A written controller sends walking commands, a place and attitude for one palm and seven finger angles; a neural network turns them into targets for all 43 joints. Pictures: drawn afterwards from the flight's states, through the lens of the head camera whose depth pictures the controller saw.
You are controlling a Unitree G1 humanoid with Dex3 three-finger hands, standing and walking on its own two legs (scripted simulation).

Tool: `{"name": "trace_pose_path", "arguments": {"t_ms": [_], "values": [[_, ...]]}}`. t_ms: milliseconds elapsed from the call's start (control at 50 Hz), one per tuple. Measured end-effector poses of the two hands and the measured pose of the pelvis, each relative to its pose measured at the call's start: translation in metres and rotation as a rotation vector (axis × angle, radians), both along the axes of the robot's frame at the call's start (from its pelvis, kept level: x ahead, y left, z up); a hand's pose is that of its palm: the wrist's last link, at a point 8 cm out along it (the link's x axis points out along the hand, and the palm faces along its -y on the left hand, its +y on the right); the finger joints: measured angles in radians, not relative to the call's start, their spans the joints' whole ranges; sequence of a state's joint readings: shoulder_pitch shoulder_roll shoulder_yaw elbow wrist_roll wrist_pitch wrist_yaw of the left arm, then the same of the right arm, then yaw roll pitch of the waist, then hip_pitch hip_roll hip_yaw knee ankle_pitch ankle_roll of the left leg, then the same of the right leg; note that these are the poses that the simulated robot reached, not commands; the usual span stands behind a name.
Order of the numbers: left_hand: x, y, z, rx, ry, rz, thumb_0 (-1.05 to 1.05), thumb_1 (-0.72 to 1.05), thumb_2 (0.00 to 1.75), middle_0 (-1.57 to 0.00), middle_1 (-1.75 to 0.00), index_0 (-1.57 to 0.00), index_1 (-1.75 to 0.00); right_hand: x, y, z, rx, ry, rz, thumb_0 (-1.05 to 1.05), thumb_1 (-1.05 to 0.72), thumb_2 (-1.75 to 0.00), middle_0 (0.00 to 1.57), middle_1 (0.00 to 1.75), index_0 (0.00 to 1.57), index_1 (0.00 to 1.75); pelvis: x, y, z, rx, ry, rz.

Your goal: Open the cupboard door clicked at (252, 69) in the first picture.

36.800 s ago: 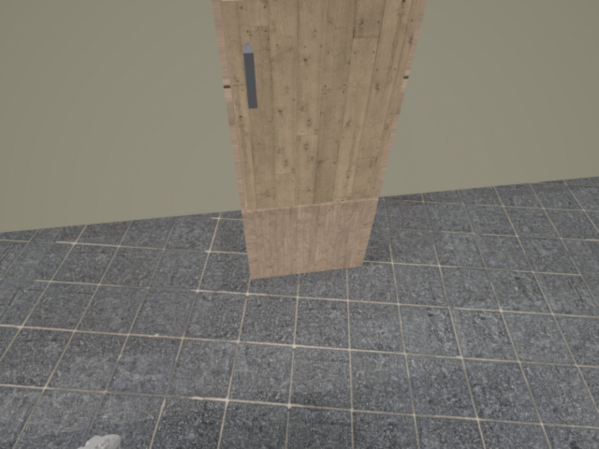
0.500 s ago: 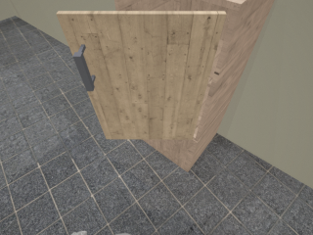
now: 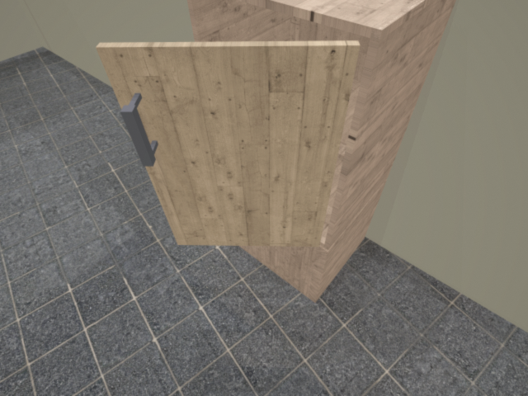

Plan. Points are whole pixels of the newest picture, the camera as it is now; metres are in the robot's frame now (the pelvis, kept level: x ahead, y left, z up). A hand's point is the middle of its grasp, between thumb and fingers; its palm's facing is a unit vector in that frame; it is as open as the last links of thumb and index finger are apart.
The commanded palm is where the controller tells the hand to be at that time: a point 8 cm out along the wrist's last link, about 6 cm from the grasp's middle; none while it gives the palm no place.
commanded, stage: look again from close up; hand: left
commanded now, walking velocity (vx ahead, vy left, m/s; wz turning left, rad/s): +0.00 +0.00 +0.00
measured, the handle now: (142, 130) +0.54 +0.26 +0.11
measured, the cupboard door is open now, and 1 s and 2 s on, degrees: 39 39 39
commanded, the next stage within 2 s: raise the hand with hooked fingers in 0.54 s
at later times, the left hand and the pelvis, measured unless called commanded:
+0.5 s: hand out of the picture +0.06 +0.20 -0.17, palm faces +0.01 -0.98 -0.21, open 7.4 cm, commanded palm none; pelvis +0.03 +0.02 +0.00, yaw +0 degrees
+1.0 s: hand (136, 346) +0.20 +0.20 -0.02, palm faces -0.01 -1.00 -0.03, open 8.3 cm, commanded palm +0.16 +0.27 -0.02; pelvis +0.00 +0.02 -0.05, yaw +0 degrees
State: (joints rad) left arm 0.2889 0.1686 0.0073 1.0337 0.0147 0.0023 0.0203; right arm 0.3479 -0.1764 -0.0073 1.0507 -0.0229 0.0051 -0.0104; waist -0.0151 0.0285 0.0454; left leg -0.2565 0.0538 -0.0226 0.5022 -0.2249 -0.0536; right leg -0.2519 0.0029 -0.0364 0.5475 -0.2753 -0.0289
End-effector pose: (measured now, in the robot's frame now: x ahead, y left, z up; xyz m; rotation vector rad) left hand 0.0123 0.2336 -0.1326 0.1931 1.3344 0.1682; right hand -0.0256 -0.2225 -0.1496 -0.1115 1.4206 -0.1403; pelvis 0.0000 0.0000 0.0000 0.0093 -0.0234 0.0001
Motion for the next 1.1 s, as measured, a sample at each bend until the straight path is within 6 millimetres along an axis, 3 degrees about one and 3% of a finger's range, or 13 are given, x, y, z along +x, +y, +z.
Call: {"name": "trace_pose_path", "arguments": {"t_ms": [140, 300, 480, 660, 700, 820, 880, 920, 980, 1040, 1100], "values": [[0.0, 0.001, -0.003, -0.021, 0.035, 0.012, 0.0, 0.91, 0.9, -0.2, -0.3, -0.2, -0.29, 0.004, 0.009, 0.005, -0.005, 0.035, 0.004, 0.01, -0.91, -0.9, 0.2, 0.3, 0.2, 0.29, 0.01, 0.006, 0.003, -0.002, 0.004, -0.001], [0.019, 0.007, -0.006, -0.03, 0.014, 0.005, 0.0, 0.91, 0.9, -0.2, -0.3, -0.2, -0.29, 0.04, 0.022, 0.005, -0.002, -0.035, 0.016, 0.01, -0.91, -0.9, 0.2, 0.3, 0.2, 0.29, 0.02, 0.013, 0.004, -0.002, 0.001, -0.006], [0.038, 0.016, -0.004, -0.022, -0.019, -0.001, 0.0, 0.91, 0.9, -0.2, -0.3, -0.2, -0.29, 0.069, 0.018, 0.008, -0.032, -0.087, 0.029, 0.01, -0.93, -0.9, 0.2, 0.3, 0.2, 0.29, 0.028, 0.02, 0.004, 0.001, -0.003, -0.008], [0.042, 0.025, -0.003, -0.002, -0.018, -0.002, 0.0, 0.91, 0.9, -0.2, -0.3, -0.2, -0.29, 0.08, 0.018, 0.01, -0.037, -0.094, 0.037, 0.01, -0.92, -0.9, 0.2, 0.3, 0.2, 0.29, 0.032, 0.023, 0.005, -0.006, 0.001, -0.008], [0.068, 0.03, 0.018, -0.002, -0.204, 0.082, 0.01, 0.9, 0.9, -0.2, -0.3, -0.2, -0.3, 0.09, 0.015, 0.015, -0.06, -0.189, 0.038, 0.01, -0.92, -0.9, 0.2, 0.3, 0.2, 0.3, 0.031, 0.024, 0.004, -0.006, 0.001, -0.012], [0.171, 0.036, 0.131, 0.042, -0.974, 0.063, 0.01, 0.85, 0.88, -0.2, -0.34, -0.2, -0.33, 0.152, 0.007, 0.038, -0.11, -0.59, 0.04, 0.01, -0.91, -0.9, 0.21, 0.3, 0.2, 0.3, 0.023, 0.028, -0.005, -0.003, 0.03, 0.021], [0.194, 0.03, 0.155, -0.019, -1.23, -0.028, 0.01, 0.81, 0.85, -0.21, -0.37, -0.2, -0.36, 0.186, 0.003, 0.053, -0.119, -0.757, 0.065, 0.01, -0.91, -0.9, 0.21, 0.3, 0.2, 0.3, 0.015, 0.025, -0.016, 0.001, 0.085, 0.008], [0.193, 0.025, 0.152, -0.081, -1.326, -0.104, 0.0, 0.77, 0.84, -0.21, -0.39, -0.21, -0.39, 0.204, 0.0, 0.061, -0.126, -0.842, 0.094, 0.01, -0.91, -0.9, 0.21, 0.3, 0.2, 0.3, 0.009, 0.023, -0.027, 0.005, 0.118, -0.002], [0.173, 0.022, 0.127, -0.159, -1.321, -0.195, 0.0, 0.7, 0.81, -0.21, -0.43, -0.21, -0.43, 0.226, -0.005, 0.069, -0.141, -0.929, 0.151, 0.01, -0.91, -0.9, 0.21, 0.3, 0.2, 0.3, 0.002, 0.02, -0.043, 0.004, 0.151, -0.004], [0.143, 0.031, 0.1, -0.184, -1.231, -0.161, 0.0, 0.63, 0.78, -0.22, -0.47, -0.22, -0.47, 0.241, -0.006, 0.071, -0.162, -0.974, 0.195, 0.01, -0.91, -0.9, 0.21, 0.3, 0.2, 0.3, -0.002, 0.018, -0.056, -0.003, 0.17, 0.004], [0.122, 0.046, 0.094, -0.129, -1.212, -0.066, 0.01, 0.56, 0.75, -0.23, -0.52, -0.23, -0.51, 0.247, 0.0, 0.067, -0.169, -0.979, 0.225, 0.01, -0.91, -0.9, 0.2, 0.3, 0.2, 0.3, -0.004, 0.018, -0.063, -0.022, 0.17, 0.02]]}}
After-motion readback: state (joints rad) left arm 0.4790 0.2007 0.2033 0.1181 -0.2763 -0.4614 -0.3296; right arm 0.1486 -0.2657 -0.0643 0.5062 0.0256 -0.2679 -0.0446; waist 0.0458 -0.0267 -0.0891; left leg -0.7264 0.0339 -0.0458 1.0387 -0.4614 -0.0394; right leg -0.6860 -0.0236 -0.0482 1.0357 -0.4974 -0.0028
